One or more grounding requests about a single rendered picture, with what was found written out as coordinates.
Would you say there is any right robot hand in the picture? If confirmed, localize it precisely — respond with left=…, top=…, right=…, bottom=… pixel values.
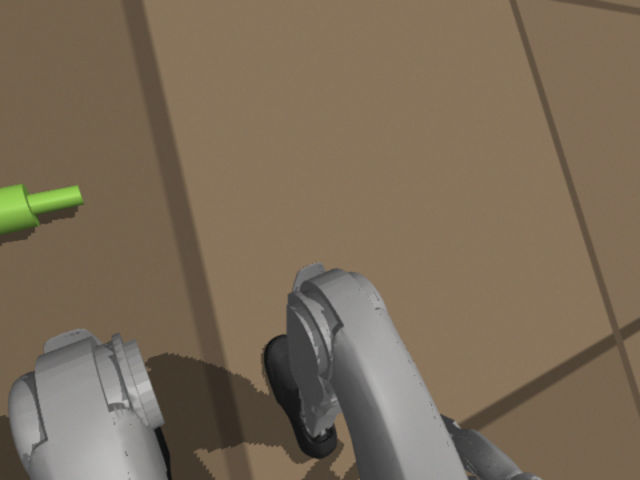
left=440, top=414, right=524, bottom=480

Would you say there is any left robot foot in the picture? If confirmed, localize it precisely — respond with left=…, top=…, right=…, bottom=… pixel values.
left=154, top=427, right=172, bottom=480

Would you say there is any right robot foot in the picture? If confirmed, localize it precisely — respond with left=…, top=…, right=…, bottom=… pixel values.
left=264, top=334, right=337, bottom=459

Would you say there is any bottle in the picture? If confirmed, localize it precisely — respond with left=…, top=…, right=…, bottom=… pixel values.
left=0, top=184, right=84, bottom=235

